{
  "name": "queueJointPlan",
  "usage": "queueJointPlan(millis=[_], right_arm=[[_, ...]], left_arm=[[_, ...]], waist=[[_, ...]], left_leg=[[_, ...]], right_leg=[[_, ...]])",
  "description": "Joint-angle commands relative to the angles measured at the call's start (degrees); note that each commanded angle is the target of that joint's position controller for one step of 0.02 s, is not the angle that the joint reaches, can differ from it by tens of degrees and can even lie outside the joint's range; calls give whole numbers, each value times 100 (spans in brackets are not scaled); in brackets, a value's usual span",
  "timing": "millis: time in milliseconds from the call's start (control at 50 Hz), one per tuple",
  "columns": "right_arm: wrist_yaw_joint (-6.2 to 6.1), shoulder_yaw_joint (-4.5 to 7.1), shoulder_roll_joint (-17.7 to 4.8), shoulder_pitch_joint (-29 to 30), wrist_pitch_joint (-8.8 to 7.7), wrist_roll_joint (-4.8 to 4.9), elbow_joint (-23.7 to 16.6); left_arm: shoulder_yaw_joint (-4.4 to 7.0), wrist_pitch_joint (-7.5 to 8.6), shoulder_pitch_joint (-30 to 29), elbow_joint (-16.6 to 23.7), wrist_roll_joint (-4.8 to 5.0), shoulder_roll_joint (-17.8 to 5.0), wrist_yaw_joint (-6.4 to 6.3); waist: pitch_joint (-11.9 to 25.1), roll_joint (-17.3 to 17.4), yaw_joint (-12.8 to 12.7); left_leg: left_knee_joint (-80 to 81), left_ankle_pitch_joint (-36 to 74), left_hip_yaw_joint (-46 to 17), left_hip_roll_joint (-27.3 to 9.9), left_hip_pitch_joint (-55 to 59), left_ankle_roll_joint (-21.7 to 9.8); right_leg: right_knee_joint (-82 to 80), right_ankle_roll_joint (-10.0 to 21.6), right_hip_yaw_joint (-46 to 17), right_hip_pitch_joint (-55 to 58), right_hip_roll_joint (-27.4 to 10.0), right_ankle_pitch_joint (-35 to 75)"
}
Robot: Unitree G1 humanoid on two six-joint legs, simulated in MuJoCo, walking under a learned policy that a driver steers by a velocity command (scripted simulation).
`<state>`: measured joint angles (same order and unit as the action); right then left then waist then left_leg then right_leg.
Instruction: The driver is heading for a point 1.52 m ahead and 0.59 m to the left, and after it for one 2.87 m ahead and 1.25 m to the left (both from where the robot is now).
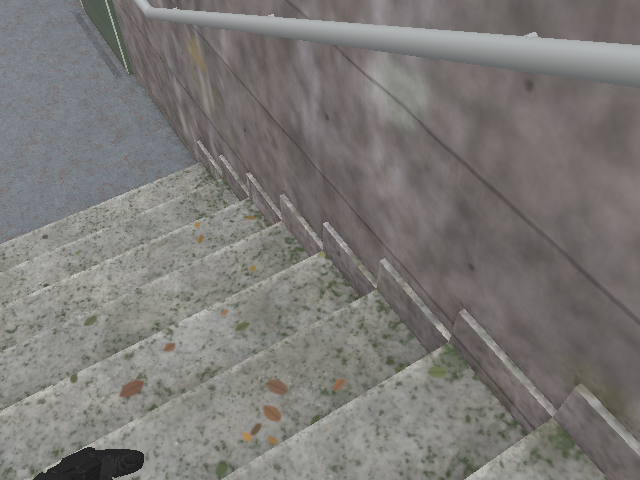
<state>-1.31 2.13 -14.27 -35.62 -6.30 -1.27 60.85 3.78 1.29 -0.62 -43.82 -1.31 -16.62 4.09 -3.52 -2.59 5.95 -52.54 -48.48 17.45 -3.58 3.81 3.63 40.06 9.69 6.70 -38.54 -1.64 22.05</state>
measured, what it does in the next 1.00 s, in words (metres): goes down, turning left: right foot 0.15 m lower, then left foot 0.15 m lower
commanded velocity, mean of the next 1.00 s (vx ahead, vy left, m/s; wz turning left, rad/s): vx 0.97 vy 0.08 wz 0.60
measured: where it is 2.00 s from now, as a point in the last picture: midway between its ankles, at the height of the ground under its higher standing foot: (156, 313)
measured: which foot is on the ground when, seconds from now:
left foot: down 0.00-0.04, up 0.06-0.48, down 0.50-0.90, up 0.92-1.00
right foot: up 0.00-0.02, down 0.04-0.50, up 0.52-0.90, down 0.92-1.00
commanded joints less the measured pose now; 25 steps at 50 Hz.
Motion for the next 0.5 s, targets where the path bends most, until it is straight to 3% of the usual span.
queueJointPlan(millis=[20, 40, 60, 80, 100, 120, 140, 160, 180, 200, 220, 240, 260, 280, 320, 340, 360, 400, 420, 440, 460, 480, 500], right_arm=[[-141, 73, -866, -4, 94, -79, -95], [-166, 68, -1002, 738, 82, -55, -151], [-180, 193, -1022, 858, 153, 106, -260], [-164, 56, -512, -200, 83, 275, -500], [-96, 82, -793, 212, 81, 165, -687], [-111, 270, -899, 112, 356, -63, -484], [-49, 241, -749, 282, 584, -339, -609], [117, 160, -510, 223, 772, -462, -637], [183, 81, -222, 109, 890, -259, -486], [307, 37, -167, 402, 952, -279, -594], [395, 108, -367, 820, 884, -359, -800], [489, 196, -535, 1025, 807, -384, -873], [594, 246, -546, 1195, 728, -372, -900], [740, 230, -469, 1404, 689, -268, -1037], [912, 168, -172, 1852, 678, -194, -1193], [741, 149, -63, 1895, 659, 168, -1116], [602, 208, -184, 1852, 688, 294, -1101], [490, 221, -321, 2138, 774, -37, -1165], [434, 271, -440, 2293, 820, -174, -1180], [376, 304, -556, 2094, 828, -232, -1144], [301, 333, -574, 1702, 886, -248, -968], [269, 402, -708, 837, 891, -258, -751], [243, 544, -872, -133, 846, -198, -454]], left_arm=[[76, -200, 1778, -609, 4, -265, -275], [232, -119, 3275, -1135, -166, -688, -388], [356, -106, 2960, -1116, -200, -1250, -410], [305, 19, 3174, -1092, -170, -1418, -439], [282, 40, 3355, -1080, -72, -1139, -419], [297, 4, 3316, -1140, -134, -1209, -669], [356, 74, 2491, -976, -25, -1248, -804], [248, 140, 2256, -883, 74, -879, -882], [180, 227, 1794, -737, 57, -679, -746], [152, 331, 1449, -564, 92, -623, -655], [173, 408, 1617, -617, -26, -626, -619], [171, 484, 1772, -771, -38, -499, -579], [168, 552, 1856, -919, 42, -355, -594], [105, 638, 1588, -937, 77, -212, -618], [67, 700, 1421, -829, 159, -239, -724], [-6, 726, 1418, -908, 177, 38, -553], [-24, 720, 1372, -867, 90, 166, -469], [-14, 738, 1699, -1043, 85, 112, -481], [15, 707, 1832, -1154, -26, -102, -514], [92, 699, 1867, -1127, -76, -433, -546], [147, 583, 1978, -1137, -52, -656, -628], [169, 464, 1935, -1124, -74, -817, -707], [226, 350, 1767, -1026, 5, -805, -740]], waist=[[236, 615, -1127], [586, 535, -2113], [576, -118, -1961], [1736, -453, -1216], [1660, 343, -1377], [784, 1716, -1023], [899, 1602, -506], [792, 1165, -276], [569, 650, -55], [364, 650, -91], [175, 525, -214], [134, 255, -226], [66, -31, -233], [-65, -127, -62], [-145, -408, -96], [29, -1146, -158], [-208, -1004, -156], [-847, -503, -342], [-1201, -188, -398], [-1152, -76, -313], [-986, 64, -205], [-361, -128, 110], [282, 464, 694]], left_leg=[[-1182, 7808, -689, -937, -2153, -617], [-3606, 6453, -662, -730, -3071, -413], [-6117, 714, -744, 290, -4278, -605], [-5722, 337, -2392, 130, -4936, -724], [-4488, 1008, -2688, -49, -5501, -870], [-4746, 1524, -2711, 428, -5439, -592], [-4135, 2453, -2852, 325, -5267, -436], [-3193, 2967, -2628, 231, -4505, -349], [-2523, 3062, -2532, -63, -3939, -270], [-1860, 3296, -2474, -332, -3532, -225], [-1554, 3929, -2431, -326, -3595, -304], [-1010, 5012, -2542, -308, -3795, -468], [-301, 5868, -2821, -368, -3982, -613], [948, 7172, -2665, -259, -3180, -688], [1284, 8580, -2015, 67, -2312, -866], [918, 8922, -1909, 163, -1543, -906], [773, 9233, -1590, 322, -1218, -922], [914, 8365, -1272, 338, -1699, -1130], [1059, 7564, -896, 453, -1978, -1151], [1181, 6792, -634, 645, -1832, -1183], [2021, 5935, -625, 541, -2101, -1243], [2207, 5133, -655, 573, -1492, -1418], [2796, 5026, -1018, 618, -336, -1693]], right_leg=[[-560, 109, 28, 4233, 579, -681], [-1005, 499, -443, 5790, 228, 368], [-899, 860, -1348, 6184, -571, 336], [573, 804, -2028, 7371, -1774, 3000], [-350, 848, -2590, 7095, -1939, 663], [-718, 829, -3607, 5818, -2819, 2640], [-891, 659, -3240, 5198, -2708, 2012], [-847, 569, -2456, 4113, -2358, 2896], [-1146, 529, -1938, 3192, -2141, 1337], [-1587, 465, -1711, 2486, -2146, 151], [-1566, 477, -1665, 2307, -1899, -399], [-1354, 379, -1470, 2312, -1663, -514], [-1282, 123, -1225, 2505, -1493, -1158], [-1246, -280, -375, 1661, -937, -2386], [-1016, -596, 209, 981, -800, -3046], [-1251, -646, 432, 438, -605, -4932], [-1276, -696, 650, 149, -512, -5315], [-817, -629, 764, 817, -692, -4858], [-251, -573, 787, 1146, -894, -3639], [552, -561, 844, 1556, -939, -1712], [1586, -505, 815, 2475, -1104, -630], [2915, -376, 594, 2989, -1308, 744], [5233, -411, 618, 2676, -975, 826]])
